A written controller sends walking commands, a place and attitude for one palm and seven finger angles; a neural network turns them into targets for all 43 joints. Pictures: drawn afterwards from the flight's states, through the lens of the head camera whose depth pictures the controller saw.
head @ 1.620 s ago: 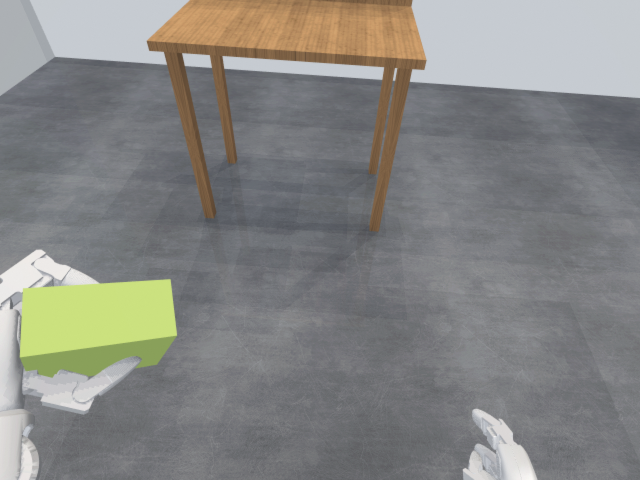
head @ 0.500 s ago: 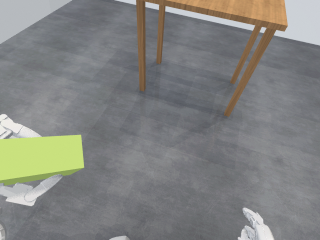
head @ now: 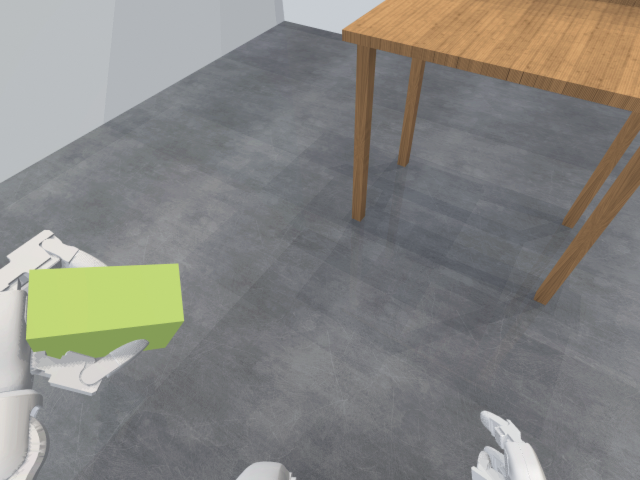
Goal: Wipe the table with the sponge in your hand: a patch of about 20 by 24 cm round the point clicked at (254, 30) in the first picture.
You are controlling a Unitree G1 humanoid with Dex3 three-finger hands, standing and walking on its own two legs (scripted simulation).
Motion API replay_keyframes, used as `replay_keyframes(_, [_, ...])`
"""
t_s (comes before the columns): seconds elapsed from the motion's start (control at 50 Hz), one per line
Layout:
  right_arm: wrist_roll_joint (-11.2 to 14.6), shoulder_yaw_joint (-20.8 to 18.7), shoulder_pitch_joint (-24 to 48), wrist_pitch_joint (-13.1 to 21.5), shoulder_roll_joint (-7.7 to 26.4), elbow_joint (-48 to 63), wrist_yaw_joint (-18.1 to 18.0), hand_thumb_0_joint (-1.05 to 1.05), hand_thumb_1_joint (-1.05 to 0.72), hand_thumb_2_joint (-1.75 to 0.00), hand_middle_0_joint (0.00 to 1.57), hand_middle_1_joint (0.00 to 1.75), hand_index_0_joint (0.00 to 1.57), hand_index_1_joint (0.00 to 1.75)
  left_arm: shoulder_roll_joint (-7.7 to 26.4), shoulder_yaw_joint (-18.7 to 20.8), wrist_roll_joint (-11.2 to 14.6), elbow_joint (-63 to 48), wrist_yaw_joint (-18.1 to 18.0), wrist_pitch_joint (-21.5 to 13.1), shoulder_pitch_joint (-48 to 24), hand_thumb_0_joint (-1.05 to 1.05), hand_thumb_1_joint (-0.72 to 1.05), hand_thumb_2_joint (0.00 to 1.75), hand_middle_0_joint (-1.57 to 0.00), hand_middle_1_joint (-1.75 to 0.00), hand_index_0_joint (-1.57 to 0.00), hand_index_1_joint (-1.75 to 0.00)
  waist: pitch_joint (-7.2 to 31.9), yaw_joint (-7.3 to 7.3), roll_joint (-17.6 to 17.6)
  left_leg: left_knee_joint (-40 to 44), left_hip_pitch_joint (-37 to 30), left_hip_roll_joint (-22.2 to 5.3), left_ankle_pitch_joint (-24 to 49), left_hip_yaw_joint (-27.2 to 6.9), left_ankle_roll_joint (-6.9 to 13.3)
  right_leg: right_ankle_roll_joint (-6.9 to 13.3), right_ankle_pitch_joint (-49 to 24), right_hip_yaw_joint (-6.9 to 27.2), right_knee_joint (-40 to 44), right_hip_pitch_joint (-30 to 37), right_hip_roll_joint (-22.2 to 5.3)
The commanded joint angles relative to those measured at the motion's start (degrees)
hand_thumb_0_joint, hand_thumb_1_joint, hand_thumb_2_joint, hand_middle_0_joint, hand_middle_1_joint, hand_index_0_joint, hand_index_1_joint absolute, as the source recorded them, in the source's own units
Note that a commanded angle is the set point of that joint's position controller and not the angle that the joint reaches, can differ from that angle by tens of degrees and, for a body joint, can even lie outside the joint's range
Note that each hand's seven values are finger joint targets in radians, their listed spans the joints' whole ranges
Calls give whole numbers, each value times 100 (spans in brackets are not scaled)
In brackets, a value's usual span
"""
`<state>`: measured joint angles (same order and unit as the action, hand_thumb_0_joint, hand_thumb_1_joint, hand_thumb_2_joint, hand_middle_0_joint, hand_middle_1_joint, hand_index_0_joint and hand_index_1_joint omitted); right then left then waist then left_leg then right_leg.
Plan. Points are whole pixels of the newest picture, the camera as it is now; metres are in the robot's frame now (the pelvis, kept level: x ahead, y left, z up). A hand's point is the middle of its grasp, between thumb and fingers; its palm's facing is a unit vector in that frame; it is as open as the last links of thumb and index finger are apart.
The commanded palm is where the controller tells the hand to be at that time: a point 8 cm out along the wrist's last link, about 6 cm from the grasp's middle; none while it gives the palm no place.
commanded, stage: walk to a spot facing it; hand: left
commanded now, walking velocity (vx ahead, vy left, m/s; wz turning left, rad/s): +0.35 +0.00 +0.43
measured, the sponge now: (129, 313) +0.24 +0.20 +0.16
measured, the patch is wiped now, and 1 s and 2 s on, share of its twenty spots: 0.00 0.00 0.00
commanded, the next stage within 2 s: turn to face it in 1.72 s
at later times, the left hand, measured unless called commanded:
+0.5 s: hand (85, 215) +0.33 +0.28 +0.19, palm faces +0.53 -0.75 -0.41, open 9.7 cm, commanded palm +0.25 +0.31 +0.19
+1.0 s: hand (113, 166) +0.41 +0.27 +0.19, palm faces +0.64 -0.63 -0.44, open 9.7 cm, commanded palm +0.33 +0.30 +0.19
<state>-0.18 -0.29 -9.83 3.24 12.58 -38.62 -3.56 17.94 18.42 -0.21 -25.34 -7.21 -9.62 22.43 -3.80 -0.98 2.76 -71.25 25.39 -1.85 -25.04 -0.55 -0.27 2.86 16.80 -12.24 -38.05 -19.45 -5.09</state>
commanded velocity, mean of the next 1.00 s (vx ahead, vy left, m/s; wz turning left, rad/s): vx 0.36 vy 0.00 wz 0.38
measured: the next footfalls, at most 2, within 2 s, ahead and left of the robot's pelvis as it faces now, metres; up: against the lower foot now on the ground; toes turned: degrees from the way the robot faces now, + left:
left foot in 0.36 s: +0.20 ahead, +0.14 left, +0.00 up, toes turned +17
right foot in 0.72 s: +0.33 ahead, -0.14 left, +0.00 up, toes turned +3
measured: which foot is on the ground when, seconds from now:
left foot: up 0.00-0.34, down 0.36-0.70, up 0.72-1.00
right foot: down 0.00-0.36, up 0.38-0.70, down 0.72-1.00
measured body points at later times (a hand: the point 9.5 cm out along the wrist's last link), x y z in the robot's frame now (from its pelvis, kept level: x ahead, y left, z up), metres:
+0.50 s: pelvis +0.14 +0.00 +0.00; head +0.16 +0.02 +0.45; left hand +0.30 +0.31 +0.21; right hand +0.35 -0.17 -0.08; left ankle +0.16 +0.12 -0.72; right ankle +0.11 -0.12 -0.64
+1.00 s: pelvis +0.28 -0.02 +0.02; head +0.32 +0.00 +0.46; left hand +0.37 +0.30 +0.22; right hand +0.53 -0.22 -0.06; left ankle +0.29 +0.13 -0.69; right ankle +0.29 -0.14 -0.72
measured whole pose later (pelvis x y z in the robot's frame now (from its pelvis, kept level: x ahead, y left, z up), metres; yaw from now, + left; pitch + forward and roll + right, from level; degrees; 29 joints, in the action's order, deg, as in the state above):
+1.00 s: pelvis +0.28 -0.02 +0.02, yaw +21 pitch +0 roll +2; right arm 0.1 -3.8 -12.0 2.3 16.0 -33.3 -3.8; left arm 21.2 21.0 0.7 -33.5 -9.4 -12.3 28.9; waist -4.4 0.6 -2.3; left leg -45.1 26.9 -5.1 -20.2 8.7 -0.8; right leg -1.2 19.1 -15.4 -29.7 -9.7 -9.2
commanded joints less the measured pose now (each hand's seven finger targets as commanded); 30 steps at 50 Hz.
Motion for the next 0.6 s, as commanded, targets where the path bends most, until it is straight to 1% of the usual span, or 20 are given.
replay_keyframes(0.0, [-21,-206,605,167,418,1108,-55,0,-90,-90,20,30,20,30,1579,1155,77,-1659,-160,-551,54,0,10,130,-120,-160,-120,-160,678,41,-753,-662,1416,-433,522,-7,-181,408,-204,1773,2304,1218,-1810])
replay_keyframes(0.02, [-29,-240,521,146,439,1132,-48,0,-90,-90,20,30,20,30,1540,1153,90,-1732,-186,-565,88,0,10,130,-120,-160,-120,-160,734,78,-732,-289,1399,-506,585,47,-196,425,-584,1473,2247,1334,-1821])
replay_keyframes(0.06, [-36,-268,468,139,444,1203,-61,0,-90,-90,20,30,20,30,1495,1172,131,-1718,-231,-574,281,0,10,130,-120,-160,-120,-160,788,83,-683,647,1174,-566,630,240,-176,439,-1083,1142,2173,1468,-1789])
replay_keyframes(0.08, [-44,-245,393,134,428,1257,-45,0,-90,-90,20,30,20,30,1444,1129,151,-1696,-252,-559,366,0,10,130,-120,-160,-120,-160,745,50,-765,1148,1010,-563,718,406,-146,420,-1237,973,2155,1379,-1730])
replay_keyframes(0.12, [-50,-249,259,139,408,1321,-20,0,-90,-90,20,30,20,30,1377,1135,181,-1590,-319,-548,555,0,10,130,-120,-160,-120,-160,793,-27,-922,2019,869,-437,779,810,-114,404,-1652,727,2046,1642,-1639])
replay_keyframes(0.18, [-27,-263,193,164,378,1470,-16,0,-90,-90,20,30,20,30,1239,1018,189,-1611,-400,-496,562,0,10,130,-120,-160,-120,-160,789,-111,-1261,2850,576,-293,684,1107,-37,404,-1867,649,1866,1831,-1625])
replay_keyframes(0.24, [-33,-269,146,170,393,1497,-43,0,-90,-90,20,30,20,30,1224,908,148,-1725,-470,-460,162,0,10,130,-120,-160,-120,-160,701,-115,-1288,3323,157,-157,623,1314,26,406,-1747,621,1678,1716,-1629])
replay_keyframes(0.26, [-17,-275,95,164,422,1480,-56,0,-90,-90,20,30,20,30,1171,783,150,-1737,-484,-426,28,0,10,130,-120,-160,-120,-160,756,-21,-1219,3616,-216,-116,717,1304,47,346,-1770,504,1376,1641,-1643])
replay_keyframes(0.28, [-25,-265,52,164,395,1483,-75,0,-90,-90,20,30,20,30,1198,744,143,-1816,-502,-433,-156,0,10,130,-120,-160,-120,-160,871,76,-1008,3918,-787,104,942,1501,71,241,-1939,327,816,1389,-1490])
replay_keyframes(0.3, [-26,-300,-56,183,448,1469,-114,0,-90,-90,20,30,20,30,1220,715,138,-1965,-514,-470,-369,0,10,130,-120,-160,-120,-160,1076,242,-672,4273,-1548,184,1114,1482,154,50,-2264,25,-222,1053,-1273])
replay_keyframes(0.32, [-9,-329,-94,201,540,1512,-131,0,-90,-90,20,30,20,30,1263,749,128,-2106,-523,-553,-470,0,10,130,-120,-160,-120,-160,1373,354,276,4584,-2505,-324,1254,435,491,-226,-1820,-123,-1663,228,-920])
replay_keyframes(0.34, [-19,-329,59,248,636,1536,-77,0,-90,-90,20,30,20,30,1253,793,158,-2217,-505,-648,-439,0,10,130,-120,-160,-120,-160,1372,234,1801,5003,-3272,-1885,2940,-2130,1323,-530,1248,135,-3206,-1298,16])
replay_keyframes(0.36, [8,-250,78,321,565,1509,18,0,-90,-90,20,30,20,30,1517,809,89,-2076,-441,-747,-592,0,10,130,-120,-160,-120,-160,1224,188,1401,5174,-3226,-2405,3421,-3303,1728,-413,2018,810,-3883,-1875,107])
replay_keyframes(0.38, [25,-291,238,314,572,1377,35,0,-90,-90,20,30,20,30,1786,1113,46,-1986,-371,-711,-467,0,10,130,-120,-160,-120,-160,1255,173,1138,5158,-3074,-2460,2935,-3107,1780,-442,1730,1230,-4154,-2197,-184])
replay_keyframes(0.4, [67,-346,255,301,553,1341,68,0,-90,-90,20,30,20,30,1763,1204,69,-2204,-333,-698,-354,0,10,130,-120,-160,-120,-160,1156,175,1078,5138,-2766,-2310,2423,-2746,1796,-472,1548,1315,-4123,-2340,-302])
replay_keyframes(0.42, [85,-346,255,325,489,1296,89,0,-90,-90,20,30,20,30,1649,1195,99,-2386,-298,-704,-118,0,10,130,-120,-160,-120,-160,1015,130,1041,5198,-2372,-2087,2009,-2212,1667,-512,1298,1275,-3895,-2342,-364])
replay_keyframes(0.46, [92,-320,235,414,433,1245,123,0,-90,-90,20,30,20,30,1497,1243,159,-2594,-281,-733,420,0,10,130,-120,-160,-120,-160,1011,15,1139,5284,-1833,-1661,1681,-1283,1343,-554,837,1001,-3063,-1920,-380])
replay_keyframes(0.52, [69,-259,133,545,383,1163,124,0,-90,-90,20,30,20,30,1101,1059,254,-2175,-227,-738,752,0,10,130,-120,-160,-120,-160,1010,30,1152,5470,-1197,-1372,1588,-488,1083,-621,393,526,-1594,-840,-212])
replay_keyframes(0.56, [75,-249,93,579,410,1131,49,0,-90,-90,20,30,20,30,979,927,255,-1742,-197,-683,559,0,10,130,-120,-160,-120,-160,870,70,1069,5483,-1071,-1313,1367,-183,959,-680,295,250,-865,-404,-46])
replay_keyframes(0.58, [58,-251,79,576,434,1092,-1,0,-90,-90,20,30,20,30,969,879,245,-1518,-185,-669,361,0,10,130,-120,-160,-120,-160,779,80,941,5420,-929,-1331,1127,-253,957,-699,337,188,-555,-145,20])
